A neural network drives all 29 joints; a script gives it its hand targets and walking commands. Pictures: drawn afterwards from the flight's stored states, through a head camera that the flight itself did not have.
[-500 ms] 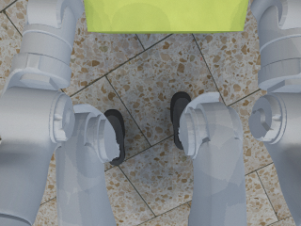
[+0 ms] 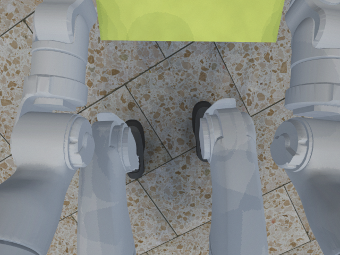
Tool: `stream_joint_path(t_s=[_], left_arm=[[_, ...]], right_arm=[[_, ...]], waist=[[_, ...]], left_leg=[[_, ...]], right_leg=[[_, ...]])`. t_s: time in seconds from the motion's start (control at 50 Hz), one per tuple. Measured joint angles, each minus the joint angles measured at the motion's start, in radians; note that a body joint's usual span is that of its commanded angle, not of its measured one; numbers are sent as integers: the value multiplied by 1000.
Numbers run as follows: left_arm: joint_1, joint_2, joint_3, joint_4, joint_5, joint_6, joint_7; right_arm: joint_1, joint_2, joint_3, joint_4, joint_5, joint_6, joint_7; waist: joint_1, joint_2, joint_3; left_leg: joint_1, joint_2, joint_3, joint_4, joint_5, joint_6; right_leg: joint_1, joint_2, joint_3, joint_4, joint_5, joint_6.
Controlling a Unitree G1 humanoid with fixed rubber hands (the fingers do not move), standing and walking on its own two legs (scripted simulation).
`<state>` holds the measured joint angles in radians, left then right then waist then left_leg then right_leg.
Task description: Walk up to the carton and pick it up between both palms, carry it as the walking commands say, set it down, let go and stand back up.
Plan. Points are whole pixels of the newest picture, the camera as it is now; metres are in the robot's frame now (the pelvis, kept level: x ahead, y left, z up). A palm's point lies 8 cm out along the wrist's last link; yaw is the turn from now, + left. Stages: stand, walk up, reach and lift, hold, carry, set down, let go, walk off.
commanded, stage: reach and lift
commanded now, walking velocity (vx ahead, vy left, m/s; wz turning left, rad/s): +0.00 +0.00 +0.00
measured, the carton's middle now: out of the picture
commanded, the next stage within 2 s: none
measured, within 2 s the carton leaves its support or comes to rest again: neither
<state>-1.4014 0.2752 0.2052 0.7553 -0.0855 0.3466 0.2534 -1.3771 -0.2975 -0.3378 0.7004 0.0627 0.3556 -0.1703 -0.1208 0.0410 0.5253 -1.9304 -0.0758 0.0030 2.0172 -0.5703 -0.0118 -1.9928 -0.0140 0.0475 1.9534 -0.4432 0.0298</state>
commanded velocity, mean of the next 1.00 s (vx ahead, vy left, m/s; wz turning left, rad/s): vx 0.00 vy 0.00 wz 0.00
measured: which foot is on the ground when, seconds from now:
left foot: down 0.00-1.00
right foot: down 0.00-1.00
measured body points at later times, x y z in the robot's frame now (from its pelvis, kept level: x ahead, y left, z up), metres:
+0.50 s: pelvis -0.01 +0.00 +0.05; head +0.33 -0.05 +0.32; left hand +0.56 +0.10 -0.07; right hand +0.52 -0.26 -0.07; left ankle +0.13 +0.11 -0.40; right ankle +0.16 -0.13 -0.40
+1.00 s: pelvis -0.02 +0.01 +0.10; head +0.31 -0.04 +0.39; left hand +0.54 +0.11 +0.00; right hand +0.50 -0.25 +0.00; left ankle +0.13 +0.11 -0.40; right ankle +0.16 -0.13 -0.40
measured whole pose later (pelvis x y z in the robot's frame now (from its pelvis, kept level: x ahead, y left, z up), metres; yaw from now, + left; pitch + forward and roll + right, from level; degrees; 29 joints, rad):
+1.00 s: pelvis -0.02 +0.01 +0.10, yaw -2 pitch +20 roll +1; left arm -1.26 0.22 0.29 0.62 -0.02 0.45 0.21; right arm -1.27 -0.21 -0.37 0.59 0.00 0.45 -0.17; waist -0.10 0.04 0.52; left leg -1.56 -0.07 -0.01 1.69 -0.49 0.00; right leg -1.61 0.01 0.06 1.62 -0.36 0.04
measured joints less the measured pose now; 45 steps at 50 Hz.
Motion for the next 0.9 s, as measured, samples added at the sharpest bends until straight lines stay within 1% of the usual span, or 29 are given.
stream_joint_path(t_s=[0.16, 0.38, 0.74, 0.9], left_arm=[[41, -5, 17, -50, 7, 29, -9], [32, -9, 62, -45, 38, 47, -35], [105, -36, 68, -119, 54, 90, -33], [124, -48, 80, -123, 67, 97, -38]], right_arm=[[27, 20, 6, -39, 4, 25, -12], [15, 41, -11, -46, -24, 47, -17], [73, 68, -23, -102, -42, 86, -9], [90, 82, -36, -105, -58, 91, -4]], waist=[[4, -3, 0], [10, 2, -1], [15, -6, -1], [19, -4, -1]], left_leg=[[54, -4, -2, -57, 16, -4], [126, -4, -8, -124, 40, -4], [260, 0, -9, -240, 67, 6], [329, 2, -10, -293, 77, 9]], right_leg=[[51, 6, 4, -54, 17, -1], [126, 10, 2, -125, 41, 0], [266, 18, 7, -247, 69, 9], [336, 20, 8, -302, 78, 11]])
